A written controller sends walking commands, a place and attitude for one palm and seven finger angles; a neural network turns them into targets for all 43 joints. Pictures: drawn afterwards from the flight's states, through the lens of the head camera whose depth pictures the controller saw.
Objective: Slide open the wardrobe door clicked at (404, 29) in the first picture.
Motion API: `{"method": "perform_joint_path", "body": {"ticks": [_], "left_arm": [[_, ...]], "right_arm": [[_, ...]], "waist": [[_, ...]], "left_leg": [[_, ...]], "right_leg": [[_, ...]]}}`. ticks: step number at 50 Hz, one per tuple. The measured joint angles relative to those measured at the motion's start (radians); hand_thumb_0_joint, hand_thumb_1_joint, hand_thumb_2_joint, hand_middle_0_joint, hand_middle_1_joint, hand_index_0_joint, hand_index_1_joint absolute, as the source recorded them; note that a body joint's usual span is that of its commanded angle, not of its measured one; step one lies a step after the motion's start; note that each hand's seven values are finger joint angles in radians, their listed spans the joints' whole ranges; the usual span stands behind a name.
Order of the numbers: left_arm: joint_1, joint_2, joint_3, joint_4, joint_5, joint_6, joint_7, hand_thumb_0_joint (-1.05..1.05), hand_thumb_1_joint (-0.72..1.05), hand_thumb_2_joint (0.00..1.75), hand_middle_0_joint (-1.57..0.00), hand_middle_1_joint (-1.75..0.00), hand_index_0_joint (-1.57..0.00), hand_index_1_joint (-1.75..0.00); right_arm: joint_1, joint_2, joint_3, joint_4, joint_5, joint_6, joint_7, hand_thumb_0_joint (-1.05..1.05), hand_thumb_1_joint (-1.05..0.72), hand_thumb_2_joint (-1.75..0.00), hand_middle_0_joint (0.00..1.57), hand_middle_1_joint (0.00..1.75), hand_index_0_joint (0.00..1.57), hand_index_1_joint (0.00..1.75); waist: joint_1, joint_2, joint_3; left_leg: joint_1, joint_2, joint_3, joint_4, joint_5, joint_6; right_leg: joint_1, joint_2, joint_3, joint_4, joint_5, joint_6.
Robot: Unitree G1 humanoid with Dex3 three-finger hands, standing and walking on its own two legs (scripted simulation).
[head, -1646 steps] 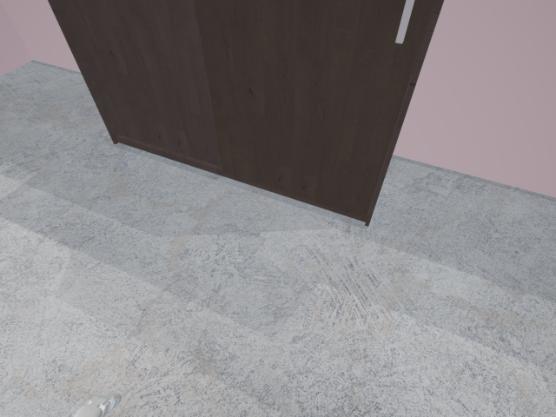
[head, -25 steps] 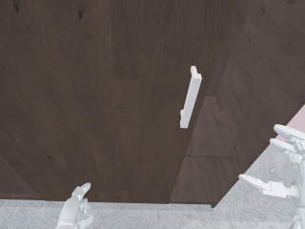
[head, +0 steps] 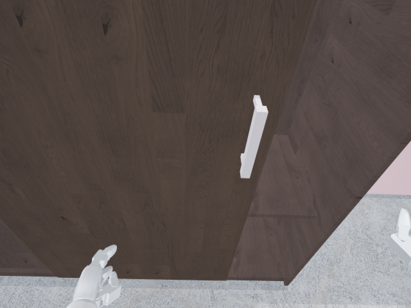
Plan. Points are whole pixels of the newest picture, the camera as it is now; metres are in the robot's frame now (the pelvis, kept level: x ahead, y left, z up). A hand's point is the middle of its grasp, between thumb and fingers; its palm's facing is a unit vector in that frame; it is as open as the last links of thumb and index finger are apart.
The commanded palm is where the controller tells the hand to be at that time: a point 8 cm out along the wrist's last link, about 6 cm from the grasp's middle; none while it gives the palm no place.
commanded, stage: draw the hand back to the body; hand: right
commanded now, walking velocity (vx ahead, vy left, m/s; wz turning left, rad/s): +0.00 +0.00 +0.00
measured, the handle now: (250, 139) +0.39 -0.09 +0.16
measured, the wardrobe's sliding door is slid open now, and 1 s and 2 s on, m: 0.28 0.28 0.28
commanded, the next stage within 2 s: step back with the hand held close in 0.24 s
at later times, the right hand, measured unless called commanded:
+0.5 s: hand (392, 228) +0.19 -0.26 +0.17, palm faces +0.47 +0.78 -0.42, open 7.4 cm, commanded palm +0.13 -0.30 +0.17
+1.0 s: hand out of the picture +0.14 -0.28 +0.15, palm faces +0.45 +0.77 -0.46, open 7.4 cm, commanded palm +0.08 -0.31 +0.17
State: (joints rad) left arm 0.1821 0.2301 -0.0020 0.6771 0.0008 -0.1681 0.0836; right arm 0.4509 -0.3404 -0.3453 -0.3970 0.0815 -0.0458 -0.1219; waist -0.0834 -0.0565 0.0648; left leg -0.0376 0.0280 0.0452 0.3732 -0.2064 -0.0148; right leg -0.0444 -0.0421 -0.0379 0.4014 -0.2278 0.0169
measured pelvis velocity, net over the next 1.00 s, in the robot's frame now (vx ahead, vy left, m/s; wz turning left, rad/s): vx -0.06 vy -0.02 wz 0.02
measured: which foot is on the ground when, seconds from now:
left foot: down 0.00-1.00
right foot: down 0.00-1.00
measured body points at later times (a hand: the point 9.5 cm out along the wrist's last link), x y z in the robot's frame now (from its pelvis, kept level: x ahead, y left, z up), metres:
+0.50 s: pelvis -0.01 +0.00 +0.00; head -0.01 +0.02 +0.45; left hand +0.18 +0.23 -0.09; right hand +0.16 -0.30 +0.19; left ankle +0.01 +0.13 -0.74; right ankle +0.00 -0.13 -0.74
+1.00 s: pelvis -0.06 -0.02 -0.02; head -0.05 -0.01 +0.43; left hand +0.11 +0.22 -0.10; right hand +0.11 -0.31 +0.18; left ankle +0.01 +0.13 -0.74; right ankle +0.00 -0.13 -0.74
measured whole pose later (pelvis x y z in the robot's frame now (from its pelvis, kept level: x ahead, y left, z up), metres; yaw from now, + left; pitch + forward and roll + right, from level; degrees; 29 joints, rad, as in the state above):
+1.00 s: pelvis -0.06 -0.02 -0.02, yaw +1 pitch +0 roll +1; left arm 0.20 0.22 -0.01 0.60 -0.01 -0.08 0.11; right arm 0.52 -0.38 -0.39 -0.50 0.04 -0.13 -0.18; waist -0.03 -0.04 0.02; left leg -0.37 0.04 0.02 0.54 -0.17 -0.03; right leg -0.39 -0.04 -0.05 0.62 -0.25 -0.01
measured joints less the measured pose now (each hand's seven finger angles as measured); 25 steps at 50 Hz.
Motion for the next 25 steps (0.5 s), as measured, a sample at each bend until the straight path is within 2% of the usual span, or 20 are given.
{"method": "perform_joint_path", "body": {"ticks": [7,20,25], "left_arm": [[-0.003,-0.008,-0.002,0.006,0.001,0.001,0.004,0.01,0.91,0.9,-0.2,-0.3,-0.21,-0.3],[0.008,-0.005,-0.002,0.005,-0.003,0.002,0.008,0.01,0.91,0.9,-0.2,-0.3,-0.21,-0.3],[-0.014,0.008,-0.008,-0.038,-0.003,0.056,0.001,0.01,0.91,0.9,-0.2,-0.3,-0.21,-0.3]], "right_arm": [[-0.008,0.005,0.012,0.005,-0.001,-0.004,0.003,0.02,-0.86,-0.88,0.21,0.32,0.21,0.32],[-0.016,-0.003,0.006,0.013,-0.003,-0.015,0.007,0.02,-0.89,-0.9,0.21,0.31,0.21,0.3],[-0.001,-0.016,-0.04,-0.007,-0.013,-0.06,-0.002,0.02,-0.89,-0.9,0.21,0.31,0.21,0.3]], "waist": [[0.002,0.001,0.004],[0.008,-0.011,0.009],[0.041,-0.02,-0.021]], "left_leg": [[0.004,-0.006,0.004,-0.004,0.004,0.005],[0.001,-0.016,0.004,-0.007,0.008,0.011],[-0.1,-0.02,0.005,0.019,0.015,0.006]], "right_leg": [[0.003,-0.005,0.004,-0.004,0.005,0.005],[-0.003,-0.015,0.004,0.001,0.005,0.01],[-0.12,-0.021,0.008,0.064,-0.008,0.006]]}}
